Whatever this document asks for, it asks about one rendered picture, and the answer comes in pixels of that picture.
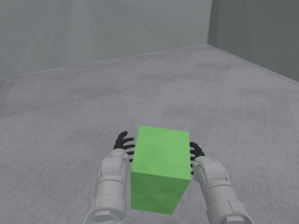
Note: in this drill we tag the carton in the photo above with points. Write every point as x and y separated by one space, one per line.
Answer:
161 169

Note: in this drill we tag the robot left forearm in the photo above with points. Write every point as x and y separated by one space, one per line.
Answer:
109 202

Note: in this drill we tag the robot right forearm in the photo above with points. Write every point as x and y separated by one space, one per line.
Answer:
222 204

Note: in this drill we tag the robot right hand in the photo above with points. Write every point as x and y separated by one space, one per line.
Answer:
197 151

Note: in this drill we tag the robot left hand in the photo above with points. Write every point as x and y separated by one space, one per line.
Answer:
120 141

